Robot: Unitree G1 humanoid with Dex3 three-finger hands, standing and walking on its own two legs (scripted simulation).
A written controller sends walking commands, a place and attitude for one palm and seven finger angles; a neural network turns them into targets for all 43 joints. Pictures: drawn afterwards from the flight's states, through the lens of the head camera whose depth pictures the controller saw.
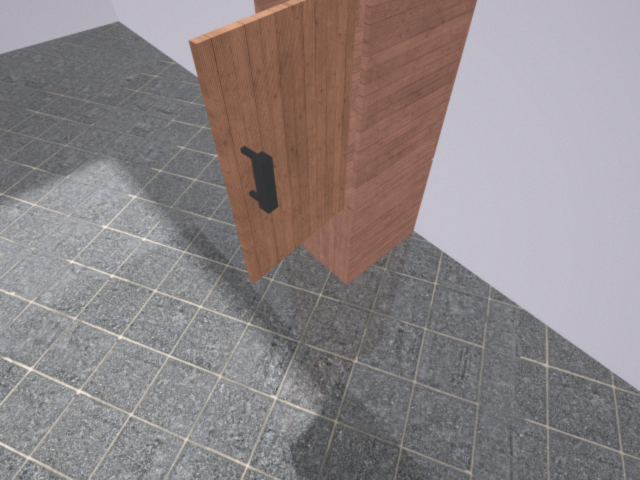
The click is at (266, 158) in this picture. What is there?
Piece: cupboard door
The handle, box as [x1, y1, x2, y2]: [240, 146, 277, 213]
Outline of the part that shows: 243,146 240,148 241,152 248,156 252,161 257,190 256,192 251,190 249,194 259,202 259,206 268,213 277,206 272,159 269,155 262,151 257,154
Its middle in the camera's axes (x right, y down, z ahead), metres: -0.12 -0.11 +0.73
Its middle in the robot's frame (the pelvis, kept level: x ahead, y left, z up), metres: +0.62 +0.16 -0.01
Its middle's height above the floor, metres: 0.76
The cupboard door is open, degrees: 97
